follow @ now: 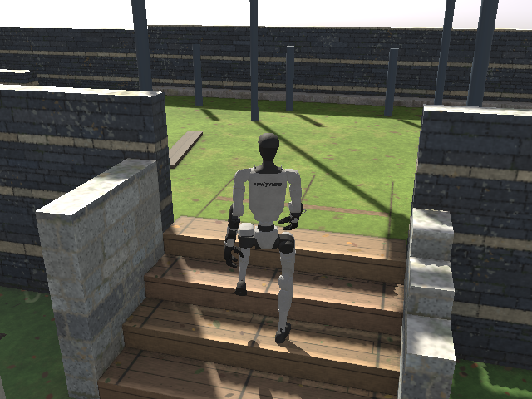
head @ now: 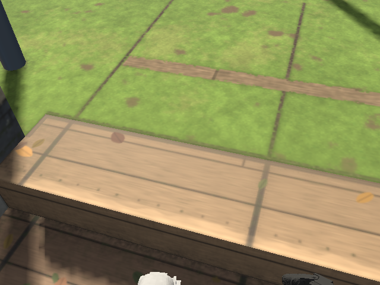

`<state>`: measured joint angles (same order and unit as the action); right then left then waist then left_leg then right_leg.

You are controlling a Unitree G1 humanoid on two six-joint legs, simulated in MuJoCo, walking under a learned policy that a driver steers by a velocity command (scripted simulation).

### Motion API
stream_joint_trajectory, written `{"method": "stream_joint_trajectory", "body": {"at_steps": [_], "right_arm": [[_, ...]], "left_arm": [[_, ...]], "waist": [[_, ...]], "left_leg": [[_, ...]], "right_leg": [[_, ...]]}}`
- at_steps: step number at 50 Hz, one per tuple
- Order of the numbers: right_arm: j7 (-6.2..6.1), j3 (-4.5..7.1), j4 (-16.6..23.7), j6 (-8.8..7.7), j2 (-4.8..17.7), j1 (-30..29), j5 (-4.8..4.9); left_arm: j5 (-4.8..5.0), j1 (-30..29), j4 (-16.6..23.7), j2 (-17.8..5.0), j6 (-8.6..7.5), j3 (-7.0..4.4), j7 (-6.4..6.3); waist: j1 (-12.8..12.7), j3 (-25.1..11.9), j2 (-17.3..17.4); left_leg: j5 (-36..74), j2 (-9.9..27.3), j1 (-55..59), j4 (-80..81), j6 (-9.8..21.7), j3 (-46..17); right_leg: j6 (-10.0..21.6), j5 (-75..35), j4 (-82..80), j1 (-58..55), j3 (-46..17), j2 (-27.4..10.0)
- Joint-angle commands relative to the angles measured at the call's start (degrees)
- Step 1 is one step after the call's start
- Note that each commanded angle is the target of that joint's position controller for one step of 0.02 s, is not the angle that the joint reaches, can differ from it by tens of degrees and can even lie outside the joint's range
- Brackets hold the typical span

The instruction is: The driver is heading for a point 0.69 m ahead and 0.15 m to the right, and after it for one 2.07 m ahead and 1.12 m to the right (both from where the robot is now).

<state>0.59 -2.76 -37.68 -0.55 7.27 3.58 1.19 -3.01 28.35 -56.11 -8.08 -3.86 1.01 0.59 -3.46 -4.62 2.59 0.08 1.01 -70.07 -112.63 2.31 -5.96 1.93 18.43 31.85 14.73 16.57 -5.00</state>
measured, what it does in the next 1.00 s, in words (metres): climbs, turning right: left foot 0.17 m higher, then right foot 0.17 m higher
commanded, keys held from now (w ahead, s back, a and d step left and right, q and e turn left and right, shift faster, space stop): w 0.30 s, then w+e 0.58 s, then e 0.12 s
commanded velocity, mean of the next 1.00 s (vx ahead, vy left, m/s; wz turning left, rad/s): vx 0.49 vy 0.00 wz -0.20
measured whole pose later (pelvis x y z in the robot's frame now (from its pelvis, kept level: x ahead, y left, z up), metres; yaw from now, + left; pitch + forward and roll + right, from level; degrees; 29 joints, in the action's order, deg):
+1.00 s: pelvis +0.60 +0.02 +0.30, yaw -17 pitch +2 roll +0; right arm 1.8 0.7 -44.0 -6.1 13.2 10.3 -1.0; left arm -1.6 15.9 -46.8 -14.5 -1.3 -1.5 2.9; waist 0.5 -4.2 -0.4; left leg -8.6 0.8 -35.3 -102.0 6.2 -6.2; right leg 9.6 21.8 53.0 33.9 6.1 7.3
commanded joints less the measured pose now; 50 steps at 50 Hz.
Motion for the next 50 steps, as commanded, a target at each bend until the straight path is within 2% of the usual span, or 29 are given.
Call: {"method": "stream_joint_trajectory", "body": {"at_steps": [1,7,9,10,11,13,14,15,16,17,18,20,21,23,25,27,30,33,36,39,41,42,43,44,45,46,47,49,50], "right_arm": [[-1.22,-0.36,3.7,-0.17,-0.2,-5.8,0.19],[0.72,-3.64,10.2,-1.70,-5.2,-18.2,1.74],[2.98,-4.87,13.8,-2.19,-4.1,-22.1,0.33],[3.71,-6.01,16.0,-2.61,-6.7,-27.5,0.50],[4.13,-5.05,14.4,-2.52,-5.0,-25.2,0.70],[3.41,-1.01,10.9,-3.77,0.8,-10.0,0.82],[2.91,1.97,8.1,-3.47,7.4,1.1,0.89],[2.62,4.67,4.2,-2.65,14.0,11.9,0.01],[1.81,6.82,0.6,-1.56,19.7,19.6,-2.15],[0.22,6.98,-2.3,-0.45,19.3,22.7,-3.00],[0.89,5.59,-4.2,-1.04,15.3,18.4,-3.61],[2.66,2.84,-10.6,-2.84,3.3,12.5,-2.01],[2.76,1.99,-13.2,-3.90,-0.7,11.9,-2.82],[2.99,2.18,-16.1,-4.30,-1.9,11.9,-3.13],[2.51,1.63,-15.9,-4.07,-2.3,9.9,-3.80],[2.35,0.82,-16.6,-4.12,-0.5,10.9,-5.38],[1.30,0.32,-18.8,-2.85,2.0,15.1,-4.76],[-0.18,0.03,-19.1,-2.30,3.2,19.3,-4.13],[-3.71,1.89,-21.4,-2.60,9.8,27.0,-2.61],[-3.99,2.69,-20.2,-2.23,13.5,24.5,-0.78],[-3.89,3.87,-18.4,-2.07,18.8,23.0,-0.83],[-3.40,4.42,-15.3,-2.10,19.7,18.5,-0.69],[-2.39,3.98,-11.4,-3.79,16.2,18.8,-1.05],[0.40,3.04,-10.0,-5.90,9.2,16.2,-2.30],[2.32,4.34,-8.8,-7.26,9.1,14.7,-1.23],[3.01,4.33,-6.6,-6.87,7.1,10.4,-0.40],[2.66,3.77,-2.6,-7.12,7.0,4.7,-1.55],[1.44,2.59,-0.7,-6.68,4.1,8.6,-3.12],[1.43,2.12,-0.5,-6.25,3.3,11.2,-2.35]], "left_arm": [[-0.11,3.6,2.5,-6.2,-0.65,-0.96,-1.01],[1.36,9.7,0.3,-4.3,1.30,-1.17,-4.01],[2.34,7.5,0.9,-5.7,2.28,-1.39,-4.90],[4.73,9.5,-0.9,-7.3,2.56,-2.17,-5.21],[4.91,10.1,-2.2,-6.2,2.51,-1.64,-4.53],[3.05,11.2,-3.8,-13.5,0.65,-2.16,-2.74],[2.53,7.7,-3.6,-17.8,0.40,-2.85,-2.34],[2.35,3.3,-1.5,-18.8,-0.33,-3.73,-2.24],[2.24,9.9,-0.3,-8.7,-1.99,-1.79,-0.98],[3.34,5.6,-3.0,-7.5,-3.94,-2.73,1.02],[6.11,0.9,-0.5,-3.8,-3.88,-3.98,2.09],[5.36,-17.0,10.3,-0.2,-2.45,-2.47,1.59],[4.97,-17.0,12.6,-0.5,-1.93,-2.10,1.62],[5.58,-13.1,12.8,3.8,-0.51,0.15,2.20],[6.27,-9.9,11.5,3.7,1.70,0.83,1.67],[5.33,-10.5,10.8,3.0,3.49,0.91,0.94],[4.71,-17.3,15.4,5.0,4.03,2.49,0.09],[3.91,-31.5,22.5,1.3,2.86,3.23,0.81],[4.23,-37.8,26.4,1.8,2.92,4.42,1.69],[3.77,-37.8,25.5,1.7,2.25,3.51,3.83],[2.90,-26.9,23.7,-4.9,2.29,0.33,4.45],[2.60,-18.0,21.2,-10.8,2.64,-2.21,4.89],[2.15,-11.0,20.0,-17.8,3.40,-4.80,4.43],[2.90,-9.2,17.5,-20.4,4.59,-5.76,2.96],[0.80,-8.9,17.4,-16.4,4.08,-4.28,1.34],[0.05,-9.7,15.5,-9.2,3.36,-2.24,1.33],[0.82,-12.6,14.4,-3.9,2.13,-0.83,2.09],[1.49,-14.9,11.7,-2.7,0.61,-1.06,2.71],[1.65,-15.0,11.1,-2.8,0.42,-1.11,2.74]], "waist": [[-0.8,8.1,-5.8],[-4.0,13.1,-6.5],[-2.5,10.9,-4.8],[-3.2,9.6,-7.5],[-1.8,7.2,-5.4],[7.2,-2.9,-18.9],[15.2,-8.8,-23.7],[19.6,-13.9,-21.9],[15.1,-25.6,0.6],[14.8,-31.4,5.2],[11.3,-22.7,1.6],[7.2,-1.5,-0.4],[4.3,1.4,-0.6],[0.0,3.7,0.1],[-2.7,6.2,0.2],[-2.8,6.5,2.4],[-1.6,10.2,2.7],[2.2,11.1,-0.3],[4.8,8.5,4.1],[1.3,1.7,2.8],[-4.8,-5.2,13.5],[-8.5,-10.5,14.9],[-8.2,-17.3,1.0],[-4.0,-20.6,-15.0],[-1.8,-19.8,-12.8],[0.4,-9.4,-7.3],[2.5,1.1,-2.1],[7.9,2.2,-0.3],[9.7,2.4,-0.7]], "left_leg": [[-3.1,1.7,-19.5,-7.1,-1.4,-1.3],[-12.9,7.1,-31.6,-2.0,-2.2,3.9],[-7.1,10.1,-8.3,16.2,-1.9,13.2],[-11.5,11.3,7.8,27.8,-0.1,14.4],[-13.7,7.3,21.3,35.3,1.4,20.9],[-21.6,-3.0,42.0,39.1,5.9,23.0],[-20.7,-4.9,46.6,50.6,8.5,18.9],[-9.6,-0.1,62.0,54.3,11.3,4.5],[-18.0,15.4,83.6,73.8,19.6,-30.8],[-21.9,22.0,81.2,93.6,19.1,-49.1],[-25.3,24.0,71.2,94.9,14.6,-42.9],[-28.7,20.1,52.9,89.2,7.5,-21.2],[-22.7,17.4,50.5,88.7,4.3,-12.8],[-14.4,15.0,51.2,89.5,0.9,-0.8],[-11.9,14.0,47.5,91.4,0.3,7.8],[-7.6,14.2,45.3,93.6,1.3,12.1],[-8.7,15.7,50.8,95.6,0.9,12.4],[-9.4,13.4,50.2,100.2,-0.6,17.5],[-2.8,16.0,60.2,110.3,2.5,18.2],[55.8,15.8,66.9,102.8,3.4,25.5],[95.7,19.3,76.5,87.5,5.6,21.5],[92.5,17.4,76.2,74.2,5.2,20.0],[67.5,11.2,55.7,56.9,2.6,16.9],[-5.7,-4.2,40.1,37.4,-0.3,7.8],[-9.3,-5.6,33.6,16.2,0.1,-4.3],[-8.1,-4.1,27.9,7.3,1.7,-4.6],[-9.1,-2.5,21.5,4.0,3.5,-2.3],[-10.1,0.1,21.7,-1.2,6.0,-1.7],[-10.7,0.6,19.3,-2.1,6.2,-1.5]], "right_leg": [[8.0,3.9,-16.6,-11.1,-18.1,-16.2],[6.6,4.1,-22.9,-19.7,-16.4,-16.5],[8.5,-1.3,-34.5,-6.1,-12.0,-14.4],[8.9,-9.0,-41.1,-1.7,-11.3,-14.9],[8.7,-23.6,-38.8,-2.3,-6.6,-12.3],[8.3,-98.1,-19.4,-13.2,-5.8,-13.7],[6.8,-107.8,-9.4,-22.4,-7.3,-12.8],[4.9,-99.1,4.0,-12.8,-11.2,-11.1],[1.1,-55.2,26.9,9.8,-16.0,-1.6],[-0.2,-11.4,53.8,11.4,-24.8,6.6],[0.0,-8.0,72.4,19.2,-31.1,6.4],[4.8,-10.7,82.6,34.6,-26.1,2.2],[7.6,-12.4,82.8,36.2,-27.3,1.1],[10.0,-15.2,84.9,42.7,-28.3,2.1],[8.2,-15.5,81.4,46.8,-27.5,2.4],[5.9,-18.0,92.4,50.7,-22.3,5.4],[5.3,-14.8,102.6,65.8,-22.1,5.7],[4.1,-18.2,82.5,64.5,-15.6,4.5],[2.8,-8.9,68.8,60.0,-8.9,-1.2],[9.1,0.8,50.7,36.7,0.4,4.1],[12.0,11.8,39.7,24.8,-0.1,10.4],[13.8,9.5,29.2,14.1,-9.7,11.2],[18.6,14.2,16.9,-5.9,-35.8,2.3],[22.5,31.3,-10.9,-15.6,-68.6,-4.6],[17.9,29.5,-19.3,-13.7,-77.2,-8.0],[13.5,21.4,-17.0,-3.4,-70.2,-7.4],[11.6,12.0,-11.7,7.1,-59.2,-4.8],[7.3,-6.6,-5.9,11.5,-43.7,0.0],[6.6,-9.2,-6.4,10.5,-39.0,1.4]]}}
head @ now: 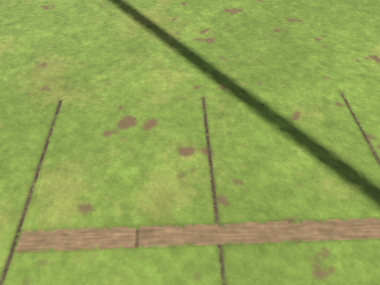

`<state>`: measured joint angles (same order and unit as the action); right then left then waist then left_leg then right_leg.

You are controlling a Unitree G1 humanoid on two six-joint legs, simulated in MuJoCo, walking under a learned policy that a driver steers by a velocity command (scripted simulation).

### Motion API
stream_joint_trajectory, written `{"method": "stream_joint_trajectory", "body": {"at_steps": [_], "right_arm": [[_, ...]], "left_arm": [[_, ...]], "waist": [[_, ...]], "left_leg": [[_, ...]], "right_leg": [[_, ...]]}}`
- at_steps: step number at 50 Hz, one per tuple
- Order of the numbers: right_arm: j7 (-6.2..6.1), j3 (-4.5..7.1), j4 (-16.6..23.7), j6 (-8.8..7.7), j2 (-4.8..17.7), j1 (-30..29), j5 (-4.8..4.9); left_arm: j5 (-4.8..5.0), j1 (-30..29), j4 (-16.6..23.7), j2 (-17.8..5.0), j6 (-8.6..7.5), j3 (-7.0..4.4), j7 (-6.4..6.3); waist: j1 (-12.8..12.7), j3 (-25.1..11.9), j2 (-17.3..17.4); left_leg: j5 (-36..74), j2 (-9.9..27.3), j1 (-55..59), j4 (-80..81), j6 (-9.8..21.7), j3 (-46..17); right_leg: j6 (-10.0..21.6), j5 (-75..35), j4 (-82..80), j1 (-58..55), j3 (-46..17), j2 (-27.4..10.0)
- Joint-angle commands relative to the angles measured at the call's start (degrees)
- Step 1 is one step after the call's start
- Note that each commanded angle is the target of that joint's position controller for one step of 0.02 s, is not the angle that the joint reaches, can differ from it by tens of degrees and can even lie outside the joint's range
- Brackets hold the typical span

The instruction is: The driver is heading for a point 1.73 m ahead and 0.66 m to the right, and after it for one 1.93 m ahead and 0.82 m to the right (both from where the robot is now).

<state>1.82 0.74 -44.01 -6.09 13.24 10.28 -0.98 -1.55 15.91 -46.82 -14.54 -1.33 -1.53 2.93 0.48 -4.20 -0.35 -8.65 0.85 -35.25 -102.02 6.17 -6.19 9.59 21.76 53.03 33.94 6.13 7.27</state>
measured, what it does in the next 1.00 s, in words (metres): climbs, turning right: left foot, then right foot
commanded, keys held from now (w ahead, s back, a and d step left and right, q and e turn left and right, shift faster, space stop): e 0.82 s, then no key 0.18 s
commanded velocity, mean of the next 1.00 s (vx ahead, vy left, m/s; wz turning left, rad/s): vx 0.07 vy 0.00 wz -0.56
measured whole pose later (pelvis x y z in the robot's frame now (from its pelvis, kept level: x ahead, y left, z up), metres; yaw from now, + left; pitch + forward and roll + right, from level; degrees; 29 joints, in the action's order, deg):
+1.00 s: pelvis +0.23 +0.05 +0.05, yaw -37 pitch +1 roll +1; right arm -2.8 3.2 -42.5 1.1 16.2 9.7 0.9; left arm 0.1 13.5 -34.0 -14.0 3.2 -1.5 -0.7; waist 1.4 -0.7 0.5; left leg -7.3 2.9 -22.6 -28.3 3.3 11.6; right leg 2.8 20.1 33.2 15.2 1.5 -1.7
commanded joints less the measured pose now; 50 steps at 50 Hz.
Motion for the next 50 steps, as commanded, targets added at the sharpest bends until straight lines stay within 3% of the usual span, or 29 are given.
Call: {"method": "stream_joint_trajectory", "body": {"at_steps": [1,2,3,4,5,6,8,10,12,15,17,20,21,22,23,24,25,26,27,29,30,31,35,38,43,46,48,49,50], "right_arm": [[-0.40,-2.17,5.8,-0.65,-3.7,5.8,-0.08],[-0.99,-2.00,5.6,-0.52,-2.2,5.7,0.35],[-1.94,-1.70,6.3,-0.16,-0.4,3.6,0.07],[-3.01,-1.60,8.0,0.12,0.4,-0.8,-0.58],[-3.89,-1.18,9.5,0.05,0.8,-4.0,-1.34],[-4.57,-1.02,10.4,0.03,1.0,-6.0,-1.47],[-4.99,-0.97,12.2,0.41,0.5,-10.6,-1.24],[-4.55,-0.99,13.7,0.68,-0.3,-16.0,-0.16],[-3.65,-0.78,14.6,0.90,0.5,-19.0,0.94],[-2.25,0.17,14.6,0.46,3.0,-19.9,1.07],[-1.57,0.93,14.3,-0.03,4.0,-19.2,0.93],[-1.75,2.92,12.0,-0.56,6.9,-10.6,0.87],[-2.03,3.41,10.2,-0.84,7.5,-5.3,0.93],[-2.61,3.72,9.9,-0.63,9.0,-1.0,-0.41],[-3.43,3.11,11.1,0.46,8.6,-1.3,-1.09],[-3.61,3.14,12.2,1.59,8.3,-1.0,-1.09],[-4.24,3.24,13.8,2.26,6.5,-6.9,-0.18],[-4.99,1.95,14.8,3.18,3.1,-8.1,-0.22],[-5.39,1.21,14.9,4.06,2.5,-8.5,-0.23],[-5.71,1.57,13.7,4.79,5.1,-9.1,-0.37],[-5.89,1.57,12.9,4.74,5.4,-8.1,-0.81],[-5.84,1.62,12.4,4.64,5.4,-7.1,-1.02],[-6.01,2.17,10.8,5.00,6.4,-4.0,-0.56],[-6.32,2.97,10.0,5.44,8.0,-3.9,-0.38],[-5.95,4.16,7.8,5.86,10.5,-4.0,0.76],[-5.35,4.31,5.8,6.30,11.0,-2.1,1.36],[-4.87,4.11,4.7,6.86,10.2,-2.0,2.46],[-4.45,3.90,3.3,6.96,8.9,-0.2,2.72],[-3.79,3.06,2.9,6.62,5.7,0.4,1.74]], "left_arm": [[0.71,-4.1,2.4,2.6,-2.30,1.00,0.50],[0.92,-4.1,3.1,1.4,-2.52,0.70,0.32],[1.22,-5.9,4.9,0.2,-2.50,0.15,-0.01],[1.51,-4.4,5.3,-0.7,-2.19,-0.29,-0.71],[1.22,-2.1,6.0,-1.5,-2.33,-0.59,-1.45],[1.01,0.5,5.9,-3.2,-2.13,-1.07,-2.34],[1.81,4.9,5.7,-5.0,-1.07,-1.83,-4.31],[2.25,6.9,6.9,-4.5,0.21,-1.96,-5.57],[2.11,7.4,8.1,-4.6,0.99,-2.29,-6.35],[2.46,7.6,9.0,-5.2,1.36,-2.91,-6.70],[2.80,6.5,9.4,-5.2,1.75,-3.06,-6.80],[3.26,0.9,11.9,-7.1,1.83,-3.90,-6.03],[2.99,-1.8,13.4,-6.3,1.58,-3.63,-5.57],[1.81,-1.6,15.1,-2.5,1.37,-2.22,-4.62],[0.29,6.0,15.3,1.9,1.45,-1.25,-4.58],[1.71,16.3,13.4,-5.3,1.59,-2.51,-4.08],[2.91,13.4,12.1,-10.3,2.50,-3.90,-4.35],[2.68,6.3,12.7,-11.8,3.66,-4.34,-4.94],[2.23,2.2,13.9,-11.0,4.80,-4.16,-5.28],[2.02,1.3,15.9,-6.4,4.98,-2.93,-5.16],[2.44,1.8,16.1,-4.6,4.67,-2.31,-5.06],[2.63,2.2,16.3,-4.3,4.29,-2.18,-5.11],[2.34,-0.8,17.6,-5.4,4.18,-2.14,-6.06],[2.17,-3.0,18.5,-5.0,4.27,-1.81,-6.09],[2.02,-3.6,18.3,-3.9,4.21,-1.05,-5.10],[1.96,-0.7,16.8,-4.4,4.13,-1.33,-4.42],[1.81,3.9,14.2,-4.2,4.26,-1.79,-3.64],[1.51,4.2,13.8,-4.9,4.28,-2.07,-3.34],[0.98,4.9,14.2,-6.6,4.25,-2.48,-3.28]], "waist": [[6.9,3.3,2.1],[6.9,3.9,2.7],[6.9,4.2,4.1],[5.2,4.1,3.3],[3.4,1.0,0.5],[2.1,-1.3,-2.5],[-0.9,-4.6,-6.4],[-3.0,-4.8,-6.5],[-3.8,-4.4,-7.6],[-4.3,-3.6,-7.7],[-3.7,-1.9,-7.3],[1.0,-2.1,-7.9],[3.4,-5.1,-6.8],[3.8,-12.2,0.0],[-1.1,-12.9,13.1],[-4.7,-20.8,19.2],[-4.4,-14.5,14.2],[-2.2,-7.8,7.6],[-1.7,-4.2,3.5],[-2.9,-0.4,3.7],[-2.9,-0.8,4.7],[-2.6,-1.7,5.4],[-1.0,-3.9,5.5],[-0.7,-3.4,6.0],[0.2,-1.8,7.9],[0.3,-1.5,7.5],[-1.7,-0.6,6.3],[-1.6,1.6,4.9],[-1.1,0.9,-2.1]], "left_leg": [[-0.5,1.4,-16.8,-9.3,1.7,-0.9],[-0.3,1.8,-17.6,-4.6,0.9,0.3],[1.4,2.5,-15.1,8.5,-0.6,2.3],[2.4,1.8,-13.4,17.6,-1.9,5.4],[5.9,0.8,-11.6,21.8,-2.9,8.1],[8.7,0.2,-12.2,25.8,-3.7,8.5],[11.9,-1.3,-13.6,35.4,-5.0,8.1],[11.3,-2.3,-15.7,45.0,-6.5,7.0],[8.7,-2.5,-17.6,52.0,-7.5,5.1],[5.1,-2.7,-16.3,59.2,-7.1,2.7],[3.4,-3.8,-10.3,65.2,-6.2,2.4],[7.2,-5.7,9.6,78.5,-4.3,2.5],[15.5,-2.6,19.4,83.3,-3.1,1.3],[29.3,7.6,36.0,76.9,0.9,-5.8],[63.8,19.8,45.7,72.3,7.3,-19.7],[54.9,29.5,45.8,74.6,15.2,-33.8],[31.8,26.8,39.4,77.9,15.1,-32.5],[16.0,20.4,30.5,80.5,11.0,-22.7],[7.2,15.7,22.8,82.7,7.7,-16.3],[4.3,11.0,14.6,85.3,6.1,-7.7],[5.8,9.8,15.1,85.6,6.4,-4.7],[7.2,9.7,16.8,85.7,7.2,-3.1],[3.8,13.6,24.4,86.7,9.9,-4.2],[-1.7,14.9,24.7,88.0,9.8,-3.2],[-6.9,15.0,19.9,89.5,9.2,1.6],[-9.1,16.5,20.0,89.3,9.3,0.6],[-12.8,15.0,17.4,87.0,6.8,2.3],[-14.7,12.7,14.6,84.4,3.5,4.5],[-15.8,8.6,8.3,74.2,-1.0,9.3]], "right_leg": [[-2.5,-19.9,-26.4,-7.3,-23.6,-10.0],[-3.1,-23.9,-27.1,-6.7,-20.8,-9.4],[-4.4,-27.5,-28.5,-5.0,-17.1,-7.0],[-5.3,-30.5,-30.0,-4.6,-15.0,-4.6],[-5.7,-39.6,-30.9,-7.3,-15.4,-4.5],[-5.9,-44.9,-31.0,-10.9,-16.7,-5.4],[-7.8,-48.6,-30.2,-19.1,-18.3,-6.7],[-8.2,-45.8,-30.1,-25.4,-22.4,-9.0],[-6.9,-41.5,-30.7,-31.1,-27.4,-11.8],[-4.6,-40.7,-28.9,-37.5,-31.4,-14.2],[-4.2,-41.5,-27.1,-36.6,-32.4,-13.3],[-5.7,-45.3,-19.9,-31.1,-32.7,-8.2],[-6.4,-43.1,-12.8,-29.4,-30.9,-5.9],[-7.3,-20.7,1.3,-19.5,-26.6,-2.1],[-9.4,22.6,15.0,-5.1,-21.8,6.5],[-11.9,23.1,27.0,-3.6,-22.5,2.3],[-14.3,14.8,33.1,1.3,-18.6,-1.8],[-15.1,8.5,33.6,2.7,-15.5,-4.0],[-15.0,4.7,33.9,1.1,-14.4,-4.8],[-14.7,0.8,34.0,-1.4,-11.9,-5.0],[-14.7,-0.1,33.1,-1.0,-11.0,-5.0],[-14.9,-0.3,31.6,-0.1,-10.5,-5.1],[-15.9,-0.3,25.3,4.8,-11.2,-7.5],[-15.4,-1.3,18.0,3.8,-9.8,-9.6],[-12.1,1.4,1.3,-8.0,-5.5,-10.5],[-8.9,1.7,-9.4,-14.0,-3.6,-9.3],[-5.5,-4.0,-22.7,-21.3,-1.5,-7.5],[-3.5,-5.7,-28.8,-23.9,-3.0,-7.3],[-0.9,-6.7,-33.1,-29.7,-14.0,-14.8]]}}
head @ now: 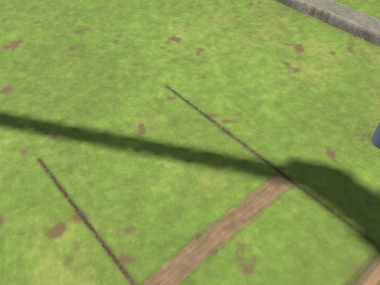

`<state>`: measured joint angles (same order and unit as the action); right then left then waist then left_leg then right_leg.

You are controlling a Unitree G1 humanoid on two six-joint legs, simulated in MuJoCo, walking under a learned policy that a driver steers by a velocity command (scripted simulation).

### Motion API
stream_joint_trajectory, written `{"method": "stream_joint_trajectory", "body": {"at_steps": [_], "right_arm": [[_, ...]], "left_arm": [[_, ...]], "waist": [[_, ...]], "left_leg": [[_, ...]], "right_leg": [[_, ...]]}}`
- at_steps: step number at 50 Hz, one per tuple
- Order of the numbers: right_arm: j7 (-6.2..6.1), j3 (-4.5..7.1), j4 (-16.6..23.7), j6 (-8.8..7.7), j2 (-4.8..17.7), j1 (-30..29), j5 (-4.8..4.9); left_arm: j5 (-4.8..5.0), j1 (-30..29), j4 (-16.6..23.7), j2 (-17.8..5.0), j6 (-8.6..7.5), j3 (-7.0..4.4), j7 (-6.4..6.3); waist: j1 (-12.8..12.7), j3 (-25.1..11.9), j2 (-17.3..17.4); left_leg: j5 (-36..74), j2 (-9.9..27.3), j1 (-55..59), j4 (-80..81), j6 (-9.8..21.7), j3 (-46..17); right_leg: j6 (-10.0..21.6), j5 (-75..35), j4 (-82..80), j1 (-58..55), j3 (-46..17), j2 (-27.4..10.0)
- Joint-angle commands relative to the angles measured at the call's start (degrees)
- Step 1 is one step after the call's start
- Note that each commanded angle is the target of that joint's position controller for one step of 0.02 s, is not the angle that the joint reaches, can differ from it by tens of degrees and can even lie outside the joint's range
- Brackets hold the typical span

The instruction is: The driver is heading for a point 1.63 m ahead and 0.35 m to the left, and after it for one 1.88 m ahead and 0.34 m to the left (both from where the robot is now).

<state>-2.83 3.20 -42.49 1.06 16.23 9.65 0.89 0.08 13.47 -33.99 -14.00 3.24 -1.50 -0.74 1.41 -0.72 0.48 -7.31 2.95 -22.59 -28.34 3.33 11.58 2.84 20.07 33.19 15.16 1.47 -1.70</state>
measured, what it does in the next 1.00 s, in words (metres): steps on the spot: left foot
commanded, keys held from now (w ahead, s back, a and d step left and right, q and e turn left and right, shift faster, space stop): no key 0.74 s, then w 0.26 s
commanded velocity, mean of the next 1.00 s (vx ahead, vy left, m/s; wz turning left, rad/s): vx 0.05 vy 0.00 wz -0.07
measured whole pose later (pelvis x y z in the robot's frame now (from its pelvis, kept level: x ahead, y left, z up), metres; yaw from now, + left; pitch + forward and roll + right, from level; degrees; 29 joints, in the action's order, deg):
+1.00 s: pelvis +0.02 +0.02 +0.00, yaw +0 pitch +0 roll +0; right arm -0.3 1.3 -56.4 -4.4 12.7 14.9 1.5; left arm 1.4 23.1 -44.7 -12.0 -3.5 -2.9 -1.2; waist -0.2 -1.6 -0.1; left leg -24.2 0.0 -15.0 -36.5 5.2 -0.7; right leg 1.3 20.2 32.6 12.5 -0.9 -0.8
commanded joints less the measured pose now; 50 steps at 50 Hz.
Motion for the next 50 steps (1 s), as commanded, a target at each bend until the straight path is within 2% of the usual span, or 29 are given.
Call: {"method": "stream_joint_trajectory", "body": {"at_steps": [1,2,3,4,5,7,8,10,12,13,14,15,16,17,18,19,21,25,37,38,40,42,44,46,47,48,49,50], "right_arm": [[1.25,-0.02,3.6,-1.63,0.5,-1.1,-1.62],[1.06,1.79,4.3,-1.77,5.7,-6.4,-2.06],[1.30,2.03,3.8,-1.26,5.2,-5.9,-1.14],[1.30,1.69,1.8,-0.47,3.6,-3.2,-1.06],[1.19,1.85,0.2,0.05,4.0,-1.0,-1.66],[1.32,1.46,-1.3,0.12,2.9,1.3,-1.75],[1.49,0.90,-1.4,-0.01,1.9,1.3,-1.52],[1.72,-0.23,-0.7,-0.34,0.4,-1.6,-1.52],[1.95,-0.57,-0.8,-0.53,0.8,-1.7,-1.22],[2.06,-0.75,-1.5,-0.74,0.7,-0.4,-1.19],[2.14,-0.89,-2.3,-1.03,1.2,1.0,-1.68],[1.99,-0.62,-2.5,-1.27,3.6,1.8,-2.49],[1.54,0.13,-2.8,-1.30,7.4,2.2,-2.30],[1.63,0.17,-3.9,-1.25,6.2,1.6,-0.70],[1.84,-0.56,-4.1,-1.42,2.9,1.6,-0.62],[1.61,-0.88,-4.6,-1.63,2.0,1.3,-1.28],[1.17,-1.03,-5.0,-2.00,1.7,0.1,-1.58],[0.77,-1.23,-6.3,-2.19,1.3,0.4,-1.44],[1.05,-1.55,-9.7,-2.39,0.4,0.5,-1.17],[1.04,-1.40,-10.7,-2.34,0.7,2.0,-0.92],[0.97,-0.58,-11.0,-2.30,2.6,2.4,-0.15],[1.08,-0.52,-10.3,-3.12,2.2,1.8,0.19],[1.34,-0.71,-10.5,-4.31,1.6,1.6,0.53],[1.79,-1.10,-9.9,-5.46,0.4,0.1,0.65],[2.13,-1.37,-9.3,-6.14,-0.4,-1.3,0.62],[2.58,-1.75,-8.7,-6.95,-1.7,-2.3,0.58],[2.87,-1.75,-8.1,-7.68,-1.2,-3.1,0.66],[3.25,-1.73,-8.0,-8.17,-0.7,-2.7,0.88]], "left_arm": [[-1.41,5.1,2.9,-12.6,-0.32,-3.67,0.02],[-2.45,4.3,3.5,-10.7,-1.67,-3.42,-0.09],[-3.15,-1.3,4.1,-8.7,-3.03,-2.49,-0.32],[-2.63,-5.9,5.4,-7.0,-4.09,-2.00,-0.41],[-1.79,-7.7,5.7,-4.7,-4.85,-1.21,-0.32],[-1.72,-7.0,5.0,-2.7,-5.25,-0.29,-0.14],[-1.68,-6.4,4.7,-2.4,-5.10,-0.19,0.00],[-1.36,-3.4,3.5,-3.1,-4.55,-0.53,0.11],[-0.85,-1.4,2.2,-3.9,-3.95,-0.88,0.06],[-0.24,-1.7,1.6,-3.7,-3.76,-0.83,0.06],[0.40,-0.9,0.8,-3.8,-3.88,-0.90,0.12],[0.25,0.2,0.4,-3.3,-4.39,-0.77,0.14],[-0.66,2.0,0.7,-3.3,-4.90,-0.86,0.51],[-1.47,0.9,1.2,-3.2,-4.77,-0.91,0.44],[-1.41,-2.7,1.4,-4.3,-4.32,-1.20,0.05],[-0.89,-4.1,1.8,-3.4,-3.86,-1.21,-0.40],[-0.76,-3.9,1.8,-2.2,-3.01,-0.99,-0.72],[-0.74,-2.9,0.7,-1.5,-2.97,-1.18,-0.81],[-0.48,1.2,-3.9,-2.0,-3.46,-1.66,-1.54],[-0.40,2.9,-4.8,-2.1,-3.43,-1.82,-1.60],[0.06,4.2,-5.6,-3.2,-3.64,-2.32,-1.79],[0.31,4.8,-6.0,-3.1,-4.84,-2.25,-1.80],[0.49,5.6,-6.4,-3.1,-6.36,-2.39,-1.63],[1.02,8.5,-7.2,-4.0,-7.24,-2.84,-1.12],[1.30,10.8,-7.9,-5.4,-7.56,-3.30,-0.85],[1.64,12.9,-8.3,-7.3,-7.76,-3.87,-0.59],[1.71,13.8,-8.4,-8.2,-7.87,-4.04,-0.39],[1.67,13.0,-8.1,-8.5,-7.92,-4.00,-0.18]], "waist": [[-1.8,-1.3,-17.2],[-4.5,0.2,-11.1],[-1.3,0.4,-10.4],[0.7,-0.4,-9.0],[1.2,-1.5,-8.1],[2.0,-3.5,-6.9],[1.7,-3.9,-7.0],[-1.1,-3.4,-8.7],[-2.1,-3.1,-9.5],[-1.2,-2.5,-8.8],[-0.4,-2.0,-7.6],[-0.9,-2.5,-5.0],[-3.5,-2.8,0.9],[-3.3,-3.1,5.4],[-1.2,-2.1,2.8],[-1.3,-2.0,2.0],[-1.5,-0.4,2.3],[-1.3,0.5,0.7],[-0.8,1.9,-0.7],[-0.8,0.5,-0.4],[-0.8,4.3,-0.2],[-0.8,7.3,-0.1],[-1.4,7.0,0.4],[-2.8,6.2,-2.2],[-3.7,6.2,-5.1],[-3.9,5.9,-9.4],[-3.8,6.8,-10.5],[-2.8,7.5,-10.8]], "left_leg": [[-22.8,-2.8,-13.5,-8.5,-2.8,-4.0],[-23.8,-1.1,-12.8,-21.2,-3.9,-11.0],[-20.8,-1.1,-12.5,-27.3,-3.8,-13.9],[-17.2,-0.6,-11.4,-29.6,-4.3,-14.7],[-13.7,-0.3,-10.6,-30.6,-5.1,-15.3],[-11.3,-0.3,-5.1,-30.3,-6.7,-14.7],[-11.1,0.2,-3.3,-25.9,-7.3,-14.2],[-13.3,0.0,-0.6,-16.9,-7.8,-12.7],[-15.0,-0.4,1.9,-9.1,-7.9,-11.8],[-9.5,-0.6,4.8,-1.6,-7.4,-11.3],[0.7,-0.3,9.0,4.5,-6.7,-12.1],[10.7,1.8,12.7,4.5,-5.7,-15.3],[17.3,3.4,14.8,2.1,-4.0,-16.2],[9.0,1.7,11.0,1.1,-1.7,-14.5],[3.2,0.6,7.8,2.6,-1.6,-14.4],[1.0,0.6,6.6,3.7,-1.9,-14.5],[-0.8,0.1,6.0,4.5,-2.1,-14.1],[-4.3,-0.2,5.9,5.1,-1.8,-14.1],[-7.3,-1.1,6.0,5.1,-1.1,-14.0],[-14.0,-1.7,6.4,5.0,-0.6,-13.6],[-30.0,-1.6,3.0,5.0,1.4,-14.6],[-34.7,-0.3,0.5,4.9,3.0,-16.7],[-32.9,0.5,-0.3,4.6,3.8,-17.7],[-29.0,-0.8,-3.0,1.2,3.2,-15.8],[-24.5,-2.2,-5.4,-2.8,2.5,-13.4],[-18.6,-3.6,-7.0,-8.0,2.1,-10.7],[-16.6,-3.3,-7.3,-9.3,3.0,-11.3],[-16.7,-2.8,-5.9,-8.5,4.1,-11.7]], "right_leg": [[13.5,-6.8,-17.8,-7.3,-27.6,-19.2],[16.5,-5.9,-19.9,-1.0,-28.0,-21.0],[14.2,-9.0,-19.8,0.4,-23.1,-18.5],[10.8,-12.0,-18.6,-0.1,-18.0,-14.6],[8.8,-16.5,-17.4,-1.2,-14.9,-12.8],[8.1,-27.0,-15.0,-1.2,-10.0,-10.3],[7.9,-28.5,-13.8,-2.2,-8.4,-9.1],[8.7,-29.4,-11.9,-4.5,-8.8,-9.1],[9.6,-27.5,-10.5,-6.2,-11.2,-10.1],[8.8,-25.3,-9.5,-5.5,-11.3,-9.5],[7.1,-23.5,-8.9,-3.8,-11.2,-8.4],[4.8,-20.8,-7.8,-2.2,-10.4,-6.5],[2.7,-17.5,-6.5,-0.1,-8.2,-3.3],[0.6,-15.1,-7.6,-2.0,-5.2,-0.8],[-0.3,-12.8,-6.3,-4.0,-3.9,-0.2],[-0.4,-11.6,-5.7,-4.5,-3.5,-0.4],[-0.4,-11.2,-6.0,-3.9,-3.7,-0.6],[-0.7,-8.6,-6.5,-3.1,-3.3,-0.5],[-1.8,-6.3,-6.7,-1.8,-2.7,-0.5],[-1.6,0.8,-6.1,-2.3,-1.7,0.4],[-0.5,16.0,-6.0,1.9,-2.1,0.9],[1.0,19.7,-6.6,4.6,-4.2,-0.3],[2.4,17.4,-7.2,2.9,-6.0,-1.3],[4.6,18.8,-10.6,-1.5,-10.7,-3.6],[6.6,20.6,-14.4,-4.6,-16.3,-6.8],[9.6,22.9,-19.6,-7.5,-24.6,-11.9],[11.5,22.0,-22.4,-7.8,-30.0,-15.0],[12.0,19.0,-22.4,-6.7,-30.6,-15.7]]}}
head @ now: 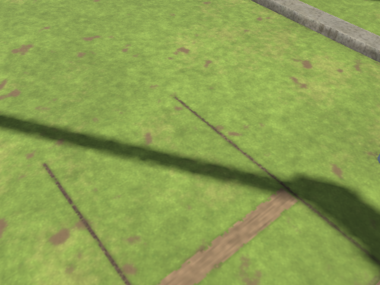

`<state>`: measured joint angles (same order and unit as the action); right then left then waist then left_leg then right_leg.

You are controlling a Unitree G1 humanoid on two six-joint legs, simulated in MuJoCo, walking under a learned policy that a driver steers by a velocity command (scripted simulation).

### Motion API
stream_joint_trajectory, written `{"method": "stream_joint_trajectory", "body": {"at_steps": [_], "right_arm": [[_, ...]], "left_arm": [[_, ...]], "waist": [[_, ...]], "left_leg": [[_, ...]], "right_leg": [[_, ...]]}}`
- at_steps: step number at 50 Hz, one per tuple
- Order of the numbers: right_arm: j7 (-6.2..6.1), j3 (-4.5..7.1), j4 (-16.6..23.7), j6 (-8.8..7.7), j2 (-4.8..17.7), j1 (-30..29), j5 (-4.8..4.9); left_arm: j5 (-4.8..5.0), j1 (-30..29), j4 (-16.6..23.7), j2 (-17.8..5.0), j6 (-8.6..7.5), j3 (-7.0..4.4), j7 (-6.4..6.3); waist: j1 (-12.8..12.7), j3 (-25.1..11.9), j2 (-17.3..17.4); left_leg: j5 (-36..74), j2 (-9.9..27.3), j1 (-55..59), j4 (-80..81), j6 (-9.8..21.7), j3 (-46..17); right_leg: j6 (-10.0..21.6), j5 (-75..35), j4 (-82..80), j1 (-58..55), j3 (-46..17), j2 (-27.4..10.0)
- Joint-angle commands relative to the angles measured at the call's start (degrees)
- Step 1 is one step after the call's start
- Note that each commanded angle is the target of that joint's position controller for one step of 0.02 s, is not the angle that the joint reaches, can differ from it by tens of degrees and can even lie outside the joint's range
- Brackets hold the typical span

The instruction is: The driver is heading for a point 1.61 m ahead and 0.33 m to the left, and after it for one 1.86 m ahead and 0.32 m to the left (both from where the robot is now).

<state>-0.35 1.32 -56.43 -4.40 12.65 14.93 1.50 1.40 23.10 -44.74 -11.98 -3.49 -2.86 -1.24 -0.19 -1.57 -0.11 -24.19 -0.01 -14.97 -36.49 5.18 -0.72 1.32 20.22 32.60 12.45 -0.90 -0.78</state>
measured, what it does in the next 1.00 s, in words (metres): walks ahead: right foot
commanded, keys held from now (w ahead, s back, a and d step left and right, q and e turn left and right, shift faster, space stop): w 1.00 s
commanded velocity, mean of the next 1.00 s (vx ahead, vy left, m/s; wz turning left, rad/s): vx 0.46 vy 0.00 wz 0.00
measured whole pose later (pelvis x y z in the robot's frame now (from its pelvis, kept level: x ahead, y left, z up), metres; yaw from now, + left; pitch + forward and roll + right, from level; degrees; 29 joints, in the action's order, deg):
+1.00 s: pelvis +0.52 -0.02 +0.00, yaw +0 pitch +3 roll -2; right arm 2.8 1.3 -43.0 -5.1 13.1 2.1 0.7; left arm 0.9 23.8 -49.9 -14.9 -3.5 -3.0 -0.3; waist -4.2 -0.2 2.0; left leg 0.4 3.4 -34.1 -30.6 2.6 0.3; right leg 1.1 21.2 14.4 -3.9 2.7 2.5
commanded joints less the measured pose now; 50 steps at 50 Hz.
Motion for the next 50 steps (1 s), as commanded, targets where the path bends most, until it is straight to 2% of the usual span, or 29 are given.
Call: {"method": "stream_joint_trajectory", "body": {"at_steps": [1,3,4,5,6,7,8,9,11,13,15,17,19,21,22,23,24,25,26,27,28,30,31,35,38,41,45,48,50], "right_arm": [[1.26,0.07,5.1,-2.93,3.0,-5.0,0.62],[1.76,1.14,0.2,-2.68,5.5,6.7,0.70],[1.53,2.84,-1.7,-2.37,11.2,14.5,0.68],[1.25,3.98,-2.3,-1.77,15.4,20.1,0.15],[0.81,2.60,-1.4,-1.79,11.1,17.5,-1.22],[0.30,1.77,-0.1,-1.68,8.2,15.6,-1.87],[-0.06,1.32,0.4,-1.48,7.4,14.4,-2.07],[-0.15,0.95,0.5,-0.93,6.7,13.1,-1.52],[-0.18,-0.03,1.1,-0.17,4.5,11.8,-1.37],[-0.74,-0.01,2.6,0.29,6.1,8.3,-0.90],[-1.33,0.38,3.3,0.12,8.8,7.2,-0.67],[-1.37,1.17,2.8,-0.34,11.7,9.7,-0.18],[-1.07,1.47,2.3,-0.30,12.0,10.8,0.18],[-0.65,2.11,2.4,0.28,13.5,11.1,-0.59],[-0.50,2.21,2.6,0.90,13.3,10.9,-1.10],[-0.43,1.89,3.4,1.21,12.3,10.4,-1.61],[-0.27,0.47,5.3,1.06,7.5,11.4,-3.34],[0.57,-1.39,5.5,-0.48,0.4,19.2,-1.67],[1.02,0.34,6.0,-1.84,7.2,13.7,0.04],[1.21,1.03,8.0,-2.26,9.5,7.2,0.82],[0.82,0.97,8.9,-2.39,8.9,4.2,0.10],[0.57,1.39,8.9,-1.31,7.6,5.9,-0.47],[0.42,1.40,8.6,-0.54,6.8,6.8,-0.41],[-0.10,1.68,11.0,0.90,6.3,0.3,-1.39],[0.29,1.88,12.7,0.25,6.1,-5.9,-1.76],[1.02,1.36,14.3,-0.67,4.6,-12.3,-1.38],[2.29,1.05,17.0,-1.07,4.2,-18.5,-0.90],[3.38,1.16,18.7,-1.67,5.2,-19.7,-0.61],[3.47,2.10,17.9,-2.01,7.6,-14.9,-0.79]], "left_arm": [[0.32,0.3,3.4,-10.4,-1.16,-2.48,0.64],[0.40,-8.6,6.3,-8.8,-0.58,-1.91,0.98],[0.33,-13.4,9.1,-5.5,-1.17,-0.93,1.04],[0.12,-13.2,10.4,-5.4,-2.35,-0.90,0.73],[0.99,-11.1,9.6,-7.2,-2.77,-1.41,0.52],[1.72,-10.2,8.9,-6.5,-3.10,-1.14,1.02],[1.72,-11.1,9.2,-5.7,-3.35,-0.78,1.52],[1.04,-12.6,10.2,-5.2,-3.37,-0.70,1.74],[0.37,-13.4,11.0,-3.0,-2.78,-0.31,2.48],[-0.02,-14.9,12.2,-2.0,-2.40,0.49,3.33],[-0.47,-19.9,14.4,-1.0,-2.62,1.23,3.78],[0.00,-22.4,15.5,-2.9,-2.27,0.64,3.71],[0.39,-22.8,16.2,-5.5,-2.15,-0.44,3.59],[0.09,-18.1,15.2,-8.2,-1.91,-1.79,3.51],[0.08,-10.5,13.0,-10.0,-1.58,-2.94,3.27],[0.22,-1.4,10.2,-11.5,-1.01,-3.93,2.57],[-0.29,7.7,8.2,-16.6,-0.30,-4.87,1.39],[-1.73,7.0,7.8,-17.3,-1.04,-4.02,2.21],[-1.53,2.7,8.3,-12.0,-1.63,-2.85,2.38],[-1.13,-1.8,8.1,-9.9,-1.98,-2.18,2.62],[-1.15,-5.8,8.1,-9.3,-2.26,-1.86,2.96],[-2.01,-9.6,7.3,-7.5,-3.10,-1.43,3.40],[-1.77,-9.7,6.5,-6.9,-3.59,-1.30,3.50],[-1.66,-6.6,3.2,-9.0,-4.01,-1.65,2.80],[-1.45,-3.7,1.6,-9.4,-3.27,-1.57,1.87],[-1.09,-1.1,0.2,-10.7,-2.67,-1.70,1.26],[-0.60,2.6,-2.3,-11.6,-1.31,-2.02,0.91],[-0.36,2.6,-3.4,-12.2,-0.25,-2.41,0.60],[-0.45,0.5,-3.1,-13.4,0.19,-2.74,0.41]], "waist": [[1.0,8.2,-10.7],[7.5,5.6,-7.1],[10.6,4.2,5.0],[11.8,2.0,16.6],[9.4,3.2,11.1],[7.8,4.6,7.6],[6.7,5.1,5.2],[5.5,6.1,2.9],[3.6,6.2,3.1],[2.1,8.2,3.1],[2.7,9.5,4.1],[3.2,9.7,5.6],[2.4,9.4,5.7],[-0.8,4.1,8.3],[-4.7,-0.9,8.0],[-9.0,-5.9,6.4],[-10.0,-13.9,-6.8],[-3.9,-22.0,-20.3],[-4.5,-13.7,-11.8],[-3.5,-5.2,-6.6],[-1.5,-2.4,-0.4],[2.4,-1.2,-3.2],[3.0,-0.9,-4.1],[2.5,3.9,-2.3],[0.7,4.6,-1.9],[-2.0,4.9,-1.9],[-4.5,6.4,-2.1],[-3.8,6.2,-3.3],[-0.7,2.8,-5.1]], "left_leg": [[1.1,0.5,-9.2,3.8,3.1,0.7],[9.1,0.8,11.3,12.8,3.4,-0.8],[3.6,7.9,20.2,19.7,6.2,-13.4],[6.2,17.3,31.5,25.3,11.4,-30.6],[9.3,19.5,33.2,24.6,13.1,-32.6],[12.7,18.3,33.0,24.0,12.3,-28.0],[15.3,17.3,32.8,24.5,11.4,-23.6],[19.6,16.9,30.9,25.5,10.0,-19.9],[24.2,14.3,25.0,27.1,7.7,-13.7],[25.3,12.2,16.2,29.0,6.7,-8.5],[25.6,10.3,7.3,31.8,5.5,-5.0],[27.6,12.0,7.8,33.7,5.6,-5.0],[35.9,13.4,13.4,30.7,4.7,-4.3],[52.7,13.7,18.2,21.6,2.9,-1.9],[59.3,12.2,16.8,12.0,1.9,-0.3],[56.6,10.0,8.9,-0.7,0.3,0.7],[28.3,4.2,-4.9,-22.6,-1.3,1.9],[-8.3,-5.5,-19.5,-39.1,-2.6,-6.1],[-5.3,-1.3,-24.8,-45.0,-1.7,-8.8],[0.8,1.8,-26.5,-43.9,-0.8,-6.3],[6.4,5.0,-23.8,-41.1,-0.9,-5.1],[11.4,8.4,-18.1,-36.6,-1.3,-5.6],[11.9,8.8,-17.4,-35.2,-1.8,-5.3],[18.0,9.7,-25.4,-27.5,-4.1,-4.4],[27.5,9.0,-28.3,-16.7,-5.3,-3.0],[33.9,7.0,-25.4,-5.3,-5.2,-0.4],[31.2,5.5,-27.3,2.6,-4.8,0.0],[24.0,4.4,-26.8,6.2,-2.6,0.1],[19.7,1.6,-17.9,7.5,-0.6,2.4]], "right_leg": [[12.4,13.8,-20.7,-2.3,-25.2,-15.8],[6.6,0.4,-12.7,9.0,-12.4,-8.5],[1.6,-10.8,4.8,17.7,-0.8,-0.3],[-1.8,-0.5,21.5,31.5,2.8,3.8],[-1.3,7.9,33.2,39.2,-1.6,1.9],[-0.2,5.6,38.9,43.0,-3.0,-0.2],[0.6,2.4,41.0,46.1,-2.2,-2.1],[1.1,-0.2,40.1,46.5,-1.7,-4.4],[0.9,-3.4,37.2,42.7,0.2,-5.7],[-0.9,-8.8,27.7,37.1,1.7,-5.7],[-1.7,-16.2,14.3,26.4,3.2,-4.5],[-1.1,-19.1,7.7,20.9,4.1,-2.7],[0.9,-20.0,2.6,19.6,3.8,-1.3],[3.5,-18.5,1.6,12.4,4.5,1.0],[5.1,-17.8,1.7,2.4,5.9,2.9],[6.4,-17.2,1.9,-11.8,5.0,1.8],[9.4,-11.9,1.1,-28.0,-12.5,-11.9],[17.5,4.3,-13.9,-36.0,-44.1,-22.5],[14.5,10.0,-19.0,-28.0,-44.9,-20.9],[12.7,6.8,-19.0,-18.5,-34.8,-19.4],[11.7,-1.1,-19.7,-10.2,-26.9,-17.2],[11.2,-8.0,-22.6,-1.1,-17.5,-12.9],[11.7,-9.1,-24.0,0.5,-15.4,-12.0],[13.0,-13.4,-27.2,2.1,-9.5,-11.2],[11.8,-18.1,-27.0,-0.8,-5.9,-9.8],[10.3,-19.1,-26.9,-2.7,-2.8,-8.9],[10.4,-20.2,-24.0,-11.7,-3.0,-11.6],[9.5,-24.9,-19.7,-17.3,-4.1,-14.2],[8.2,-39.7,-13.9,-18.1,-3.5,-13.7]]}}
